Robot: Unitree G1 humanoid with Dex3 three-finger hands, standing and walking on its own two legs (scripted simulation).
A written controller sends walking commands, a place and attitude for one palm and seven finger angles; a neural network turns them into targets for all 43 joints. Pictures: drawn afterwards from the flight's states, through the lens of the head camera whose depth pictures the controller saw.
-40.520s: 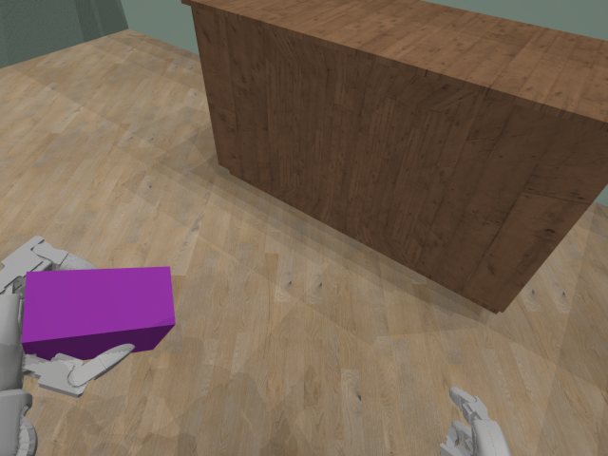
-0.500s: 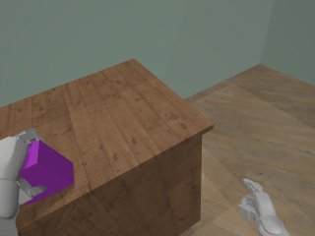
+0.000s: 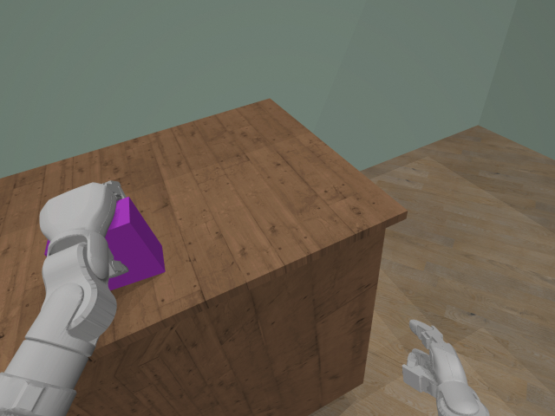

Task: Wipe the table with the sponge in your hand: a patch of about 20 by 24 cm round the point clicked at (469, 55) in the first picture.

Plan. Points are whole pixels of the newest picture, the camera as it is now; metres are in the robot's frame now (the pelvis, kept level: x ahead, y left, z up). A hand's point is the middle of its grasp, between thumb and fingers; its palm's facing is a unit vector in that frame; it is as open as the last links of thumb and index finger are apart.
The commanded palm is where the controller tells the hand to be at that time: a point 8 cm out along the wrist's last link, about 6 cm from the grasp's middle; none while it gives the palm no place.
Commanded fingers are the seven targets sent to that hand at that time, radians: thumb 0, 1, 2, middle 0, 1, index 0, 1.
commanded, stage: wipe forward along the middle lane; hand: left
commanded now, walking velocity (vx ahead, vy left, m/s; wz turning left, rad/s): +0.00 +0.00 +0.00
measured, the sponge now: (117, 257) +0.29 +0.29 +0.12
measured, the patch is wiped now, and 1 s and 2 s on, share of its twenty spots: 1.00 1.00 1.00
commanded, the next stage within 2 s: slide back across to the first lane in 1.06 s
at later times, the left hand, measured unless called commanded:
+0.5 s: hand (107, 214) +0.34 +0.31 +0.16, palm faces +0.01 -0.01 -1.00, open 10.2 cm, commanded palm +0.32 +0.32 +0.18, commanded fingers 0.00 0.10 1.30 -1.20 -1.60 -1.20 -1.60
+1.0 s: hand (100, 199) +0.37 +0.34 +0.16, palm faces -0.05 -0.01 -1.00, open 10.1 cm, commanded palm +0.36 +0.35 +0.19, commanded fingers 0.00 0.10 1.30 -1.20 -1.60 -1.20 -1.60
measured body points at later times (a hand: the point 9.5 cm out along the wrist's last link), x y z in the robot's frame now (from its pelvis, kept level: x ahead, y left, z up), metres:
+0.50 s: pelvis -0.01 +0.00 +0.00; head -0.03 -0.05 +0.45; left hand +0.33 +0.31 +0.22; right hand +0.18 -0.23 -0.12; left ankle +0.02 +0.13 -0.73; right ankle +0.03 -0.06 -0.73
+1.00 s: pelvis +0.01 -0.01 +0.00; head +0.01 -0.06 +0.45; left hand +0.37 +0.34 +0.22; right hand +0.16 -0.27 -0.12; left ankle +0.02 +0.13 -0.73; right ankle +0.03 -0.06 -0.73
